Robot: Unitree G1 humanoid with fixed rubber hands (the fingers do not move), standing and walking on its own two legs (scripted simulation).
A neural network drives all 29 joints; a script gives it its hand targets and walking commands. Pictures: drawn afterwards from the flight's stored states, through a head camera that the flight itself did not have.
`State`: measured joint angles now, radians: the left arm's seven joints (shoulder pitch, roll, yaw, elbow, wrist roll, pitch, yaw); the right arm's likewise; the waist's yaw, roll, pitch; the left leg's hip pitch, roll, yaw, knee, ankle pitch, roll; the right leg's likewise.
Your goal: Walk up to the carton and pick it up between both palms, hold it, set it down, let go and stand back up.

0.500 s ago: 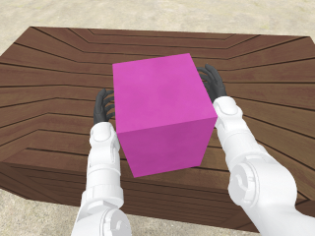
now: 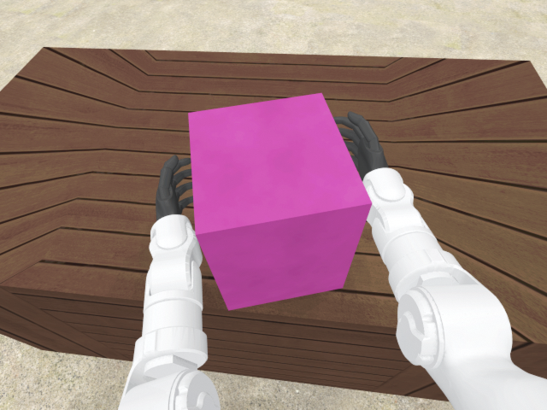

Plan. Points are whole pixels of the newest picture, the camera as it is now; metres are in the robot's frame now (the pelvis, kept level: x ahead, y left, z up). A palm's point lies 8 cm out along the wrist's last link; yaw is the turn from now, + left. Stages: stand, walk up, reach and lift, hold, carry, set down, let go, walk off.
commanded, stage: reach and lift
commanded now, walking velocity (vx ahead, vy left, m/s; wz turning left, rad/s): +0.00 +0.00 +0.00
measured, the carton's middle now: (272, 208) +0.42 +0.08 +0.03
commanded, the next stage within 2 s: none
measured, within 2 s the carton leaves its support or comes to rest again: leaves its support in 0.42 s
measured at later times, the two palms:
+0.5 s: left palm (149, 226) +0.32 +0.22 +0.10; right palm (371, 192) +0.40 -0.05 +0.12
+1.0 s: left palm (155, 186) +0.34 +0.21 +0.15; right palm (400, 171) +0.39 -0.08 +0.18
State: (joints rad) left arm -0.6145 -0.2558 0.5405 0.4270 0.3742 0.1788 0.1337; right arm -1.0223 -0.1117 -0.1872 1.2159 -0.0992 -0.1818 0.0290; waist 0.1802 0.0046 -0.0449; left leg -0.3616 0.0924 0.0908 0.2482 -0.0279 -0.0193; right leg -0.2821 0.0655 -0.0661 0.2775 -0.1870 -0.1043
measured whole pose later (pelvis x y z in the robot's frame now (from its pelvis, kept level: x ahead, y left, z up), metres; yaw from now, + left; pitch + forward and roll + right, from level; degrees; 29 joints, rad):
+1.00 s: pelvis -0.03 +0.05 +0.00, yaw +0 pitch -3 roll +0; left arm -0.69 -0.13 0.38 0.42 0.32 0.55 0.12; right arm -0.95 -0.08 -0.21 1.06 0.02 0.12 -0.03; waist 0.02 -0.03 -0.02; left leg -0.13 0.04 0.05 0.26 -0.08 -0.03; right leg -0.04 0.03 -0.06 0.27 -0.18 -0.04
